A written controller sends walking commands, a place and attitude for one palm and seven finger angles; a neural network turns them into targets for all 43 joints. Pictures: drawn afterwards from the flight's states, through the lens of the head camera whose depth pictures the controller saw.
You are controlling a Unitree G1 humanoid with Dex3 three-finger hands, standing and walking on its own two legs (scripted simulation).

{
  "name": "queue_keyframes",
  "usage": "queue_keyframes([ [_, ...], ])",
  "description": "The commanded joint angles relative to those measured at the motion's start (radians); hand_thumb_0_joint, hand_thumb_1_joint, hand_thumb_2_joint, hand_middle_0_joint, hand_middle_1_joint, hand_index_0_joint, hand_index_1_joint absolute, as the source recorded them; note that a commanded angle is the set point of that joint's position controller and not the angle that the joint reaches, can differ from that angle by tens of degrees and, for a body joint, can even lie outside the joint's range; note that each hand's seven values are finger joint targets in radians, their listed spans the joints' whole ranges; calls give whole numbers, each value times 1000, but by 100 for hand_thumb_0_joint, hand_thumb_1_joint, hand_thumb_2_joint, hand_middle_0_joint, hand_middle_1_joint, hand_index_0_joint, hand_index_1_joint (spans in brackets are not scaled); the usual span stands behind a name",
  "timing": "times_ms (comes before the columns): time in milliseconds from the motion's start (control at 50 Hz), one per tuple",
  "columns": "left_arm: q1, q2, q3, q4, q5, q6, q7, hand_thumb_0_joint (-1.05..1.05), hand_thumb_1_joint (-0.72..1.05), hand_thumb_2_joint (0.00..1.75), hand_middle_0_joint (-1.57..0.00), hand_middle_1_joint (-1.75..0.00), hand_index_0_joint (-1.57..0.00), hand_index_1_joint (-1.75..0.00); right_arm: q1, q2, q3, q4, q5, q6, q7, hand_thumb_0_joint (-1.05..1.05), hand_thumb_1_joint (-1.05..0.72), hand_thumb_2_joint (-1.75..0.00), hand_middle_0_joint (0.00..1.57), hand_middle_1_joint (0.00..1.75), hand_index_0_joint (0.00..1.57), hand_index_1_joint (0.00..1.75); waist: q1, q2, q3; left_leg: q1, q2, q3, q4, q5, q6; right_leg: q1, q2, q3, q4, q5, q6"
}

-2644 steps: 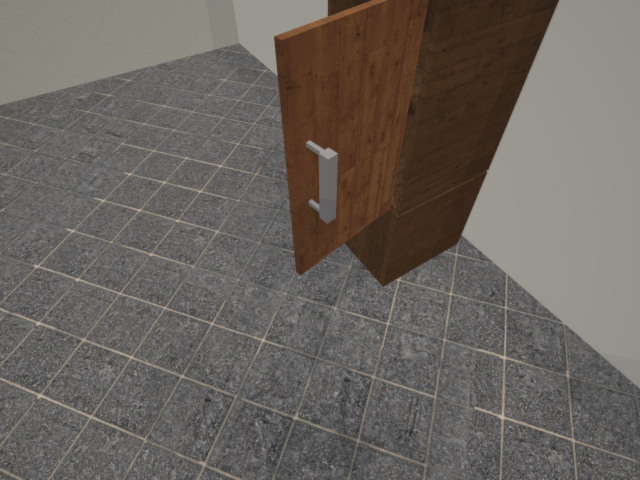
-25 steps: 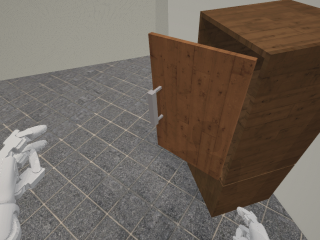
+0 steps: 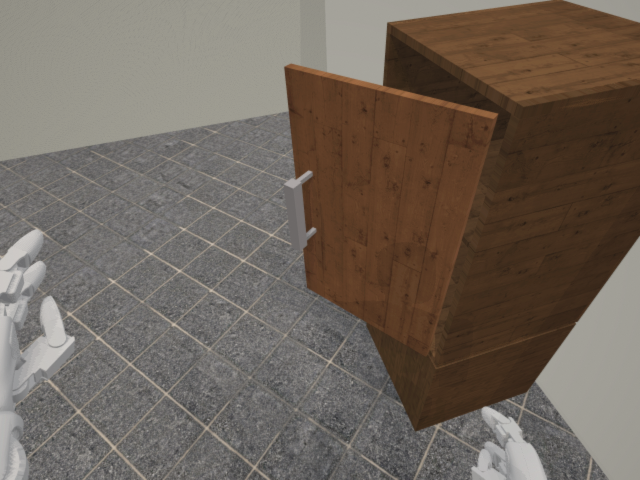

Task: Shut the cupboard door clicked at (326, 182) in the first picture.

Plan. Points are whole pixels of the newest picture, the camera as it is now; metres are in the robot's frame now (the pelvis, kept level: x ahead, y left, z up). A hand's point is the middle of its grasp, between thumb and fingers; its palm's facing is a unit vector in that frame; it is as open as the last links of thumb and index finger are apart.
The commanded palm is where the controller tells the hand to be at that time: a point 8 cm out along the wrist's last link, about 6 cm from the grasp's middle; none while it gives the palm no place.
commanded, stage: step back with the hand held close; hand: left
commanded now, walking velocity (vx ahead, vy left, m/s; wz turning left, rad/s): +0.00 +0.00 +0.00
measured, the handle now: (303, 211) +0.64 +0.12 -0.04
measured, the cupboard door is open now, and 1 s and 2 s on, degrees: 36 36 36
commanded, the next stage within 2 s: stop stepping back and stand still in 1.16 s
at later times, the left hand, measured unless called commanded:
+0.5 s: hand (14, 377) +0.15 +0.30 +0.16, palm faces +0.42 -0.75 -0.50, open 7.4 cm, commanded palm +0.09 +0.33 +0.17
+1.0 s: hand out of the picture +0.05 +0.28 +0.17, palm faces +0.51 -0.72 -0.47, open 7.4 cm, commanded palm -0.02 +0.32 +0.17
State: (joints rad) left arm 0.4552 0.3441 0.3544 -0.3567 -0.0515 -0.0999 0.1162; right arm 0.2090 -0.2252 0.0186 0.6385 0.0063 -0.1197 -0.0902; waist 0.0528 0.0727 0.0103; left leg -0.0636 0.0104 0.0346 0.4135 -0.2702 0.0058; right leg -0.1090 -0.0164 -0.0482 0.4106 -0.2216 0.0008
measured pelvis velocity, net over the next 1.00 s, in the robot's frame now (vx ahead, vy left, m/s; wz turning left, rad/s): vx -0.14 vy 0.01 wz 0.07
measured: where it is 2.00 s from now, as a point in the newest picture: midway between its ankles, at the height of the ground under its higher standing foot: outside the picture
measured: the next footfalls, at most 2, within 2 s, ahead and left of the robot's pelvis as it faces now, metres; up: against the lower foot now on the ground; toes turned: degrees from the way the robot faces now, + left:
right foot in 1.16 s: -0.15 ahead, -0.12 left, +0.00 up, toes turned +11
left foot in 1.40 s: -0.19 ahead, +0.13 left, +0.00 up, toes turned +9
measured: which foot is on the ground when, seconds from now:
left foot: down 0.00-1.00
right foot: down 0.00-1.00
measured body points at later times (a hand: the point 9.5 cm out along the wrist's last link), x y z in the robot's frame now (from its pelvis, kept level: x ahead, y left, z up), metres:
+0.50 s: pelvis -0.05 +0.03 -0.01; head -0.05 +0.02 +0.44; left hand +0.12 +0.33 +0.19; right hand +0.13 -0.22 -0.08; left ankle -0.02 +0.11 -0.74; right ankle +0.01 -0.12 -0.74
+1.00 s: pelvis -0.14 +0.01 -0.03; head -0.13 +0.02 +0.42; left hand +0.02 +0.32 +0.19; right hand +0.03 -0.23 -0.11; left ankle -0.03 +0.12 -0.73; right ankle +0.00 -0.11 -0.74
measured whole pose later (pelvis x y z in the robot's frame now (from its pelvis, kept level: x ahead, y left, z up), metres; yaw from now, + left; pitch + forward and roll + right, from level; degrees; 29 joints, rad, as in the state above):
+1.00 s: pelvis -0.14 +0.01 -0.03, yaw +4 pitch -1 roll +0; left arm 0.50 0.44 0.47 -0.51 -0.02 -0.26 0.18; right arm 0.23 -0.24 0.00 0.58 0.01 -0.06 -0.08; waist -0.02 -0.01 0.04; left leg -0.51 -0.01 0.04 0.70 -0.36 0.05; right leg -0.50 -0.01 0.01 0.63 -0.23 0.01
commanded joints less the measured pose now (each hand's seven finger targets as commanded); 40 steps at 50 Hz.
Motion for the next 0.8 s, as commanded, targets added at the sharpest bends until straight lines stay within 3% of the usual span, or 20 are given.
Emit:
queue_keyframes([
  [0,-70,167,108,-170,-8,-58,8,0,90,90,-20,-30,-20,-30,-128,-98,-43,-155,0,-53,1,0,-90,-90,20,30,20,30,9,-26,-17,-82,5,8,-77,201,9,29,10,2,-70,113,-4],
  [20,-156,270,201,-205,-4,-93,16,0,90,90,-20,-30,-20,-30,-136,-142,-57,-184,3,-28,4,0,-90,-90,20,30,20,30,-33,-50,18,-170,26,-7,-14,112,26,-55,-47,104,-117,132,-13],
  [40,-71,211,157,-150,-2,-102,10,0,90,90,-20,-30,-20,-30,-123,-125,-57,-170,0,-13,5,0,-90,-90,20,30,20,30,-38,-103,-22,-157,18,-15,25,100,27,-69,-83,122,-122,133,-26],
  [60,-52,193,132,-157,1,-105,9,0,90,90,-20,-30,-20,-30,-129,-119,-57,-175,0,-3,8,0,-90,-90,20,30,20,30,-40,-118,-34,-144,14,-11,48,108,27,-81,-101,140,-127,152,-34],
  [120,-13,221,157,-205,3,-122,19,0,90,90,-20,-30,-20,-30,-123,-113,-61,-183,2,19,7,0,-90,-90,20,30,20,30,-45,-109,-129,-149,15,-18,79,165,19,-38,-132,131,-64,271,-49],
  [220,64,263,206,-300,-8,-123,36,0,90,90,-20,-30,-20,-30,-129,-123,-68,-226,5,57,-8,0,-90,-90,20,30,20,30,-44,-18,-230,-152,55,-43,42,452,10,34,-73,56,89,479,-13],
  [280,71,277,225,-326,-11,-118,41,0,90,90,-20,-30,-20,-30,-121,-129,-72,-247,5,77,-14,0,-90,-90,20,30,20,30,-41,0,-228,-199,76,-56,34,523,9,50,-41,43,142,492,0],
  [300,86,293,246,-320,-9,-116,40,0,90,90,-20,-30,-20,-30,-130,-134,-74,-244,1,78,-15,0,-90,-90,20,30,20,30,-34,23,-230,-222,80,-64,26,494,13,57,-39,46,150,478,2],
  [360,97,257,219,-289,-10,-113,41,0,90,90,-20,-30,-20,-30,-112,-137,-74,-253,4,84,-15,0,-90,-90,20,30,20,30,-42,0,-184,-321,100,-79,-6,366,23,63,-25,47,172,392,9],
  [400,98,263,232,-278,-4,-119,40,0,90,90,-20,-30,-20,-30,-117,-148,-78,-250,2,78,-14,0,-90,-90,20,30,20,30,-37,19,-159,-407,109,-98,-42,218,41,89,-14,48,182,334,15],
  [460,70,230,201,-264,3,-127,40,0,90,90,-20,-30,-20,-30,-107,-149,-71,-255,7,71,-14,0,-90,-90,20,30,20,30,-44,23,-99,-568,125,-114,-90,-24,64,122,-2,52,223,247,23],
  [500,37,255,224,-264,18,-138,42,0,90,90,-20,-30,-20,-30,-116,-156,-71,-252,5,61,-14,0,-90,-90,20,30,20,30,-42,34,-67,-681,134,-135,-130,-243,85,167,8,60,245,198,26],
  [520,22,227,196,-258,20,-144,41,0,90,90,-20,-30,-20,-30,-108,-148,-65,-256,8,57,-15,0,-90,-90,20,30,20,30,-49,22,-48,-733,135,-142,-135,-321,92,174,5,66,257,171,26],
  [580,-40,226,190,-277,39,-157,47,0,90,90,-20,-30,-20,-30,-97,-153,-68,-257,9,43,-16,0,-90,-90,20,30,20,30,-53,26,-29,-815,136,-135,-113,-480,109,175,7,90,272,59,27],
  [600,-72,252,208,-307,51,-167,48,0,90,90,-20,-30,-20,-30,-97,-162,-69,-253,4,36,-15,0,-90,-90,20,30,20,30,-53,45,-34,-831,135,-148,-112,-514,113,181,10,98,271,24,25],
  [620,-81,232,192,-310,53,-172,49,0,90,90,-20,-30,-20,-30,-90,-153,-65,-254,3,30,-15,0,-90,-90,20,30,20,30,-55,33,-30,-837,133,-145,-103,-523,113,169,7,100,278,-2,23],
  [680,-114,246,202,-350,59,-187,57,0,90,90,-20,-30,-20,-30,-83,-151,-68,-252,1,10,-12,0,-90,-90,20,30,20,30,-56,52,-30,-840,123,-138,-55,-558,111,120,6,129,272,-81,14],
  [700,-107,281,238,-362,65,-196,59,0,90,90,-20,-30,-20,-30,-79,-154,-71,-246,-3,3,-10,0,-90,-90,20,30,20,30,-54,36,-46,-813,108,-140,-28,-548,106,102,0,157,241,-96,5],
  [720,-96,262,219,-376,59,-201,59,0,90,90,-20,-30,-20,-30,-76,-139,-67,-250,-2,-2,-8,0,-90,-90,20,30,20,30,-58,10,-42,-768,81,-122,25,-515,95,35,-21,198,200,-115,-10],
  [780,-22,283,244,-370,39,-210,68,0,90,90,-20,-30,-20,-30,-55,-117,-65,-225,-10,-6,6,0,-90,-90,20,30,20,30,-64,-97,-54,-564,13,-68,211,-380,42,-206,-124,343,9,-243,-72],
])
